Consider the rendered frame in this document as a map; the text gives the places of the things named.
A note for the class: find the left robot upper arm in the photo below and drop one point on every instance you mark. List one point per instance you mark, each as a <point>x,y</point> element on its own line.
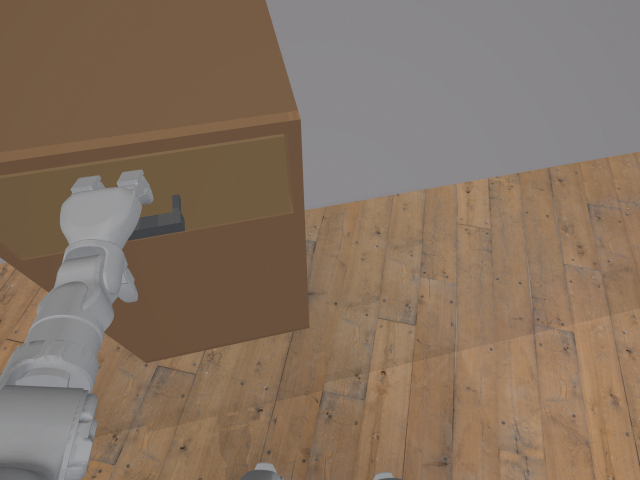
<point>46,433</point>

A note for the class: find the cabinet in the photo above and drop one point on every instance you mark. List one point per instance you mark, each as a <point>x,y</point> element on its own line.
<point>90,80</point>

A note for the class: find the left robot forearm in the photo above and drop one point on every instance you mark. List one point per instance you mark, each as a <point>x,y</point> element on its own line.
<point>63,341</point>

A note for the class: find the robot left hand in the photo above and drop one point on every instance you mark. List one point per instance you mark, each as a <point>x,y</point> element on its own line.
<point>109,214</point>

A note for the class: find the handle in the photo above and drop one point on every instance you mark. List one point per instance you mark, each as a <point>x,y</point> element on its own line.
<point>160,224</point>

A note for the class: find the drawer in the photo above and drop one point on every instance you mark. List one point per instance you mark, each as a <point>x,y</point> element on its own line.
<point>217,184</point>

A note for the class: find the left robot shin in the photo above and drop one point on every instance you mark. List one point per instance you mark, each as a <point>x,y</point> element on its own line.
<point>265,466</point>

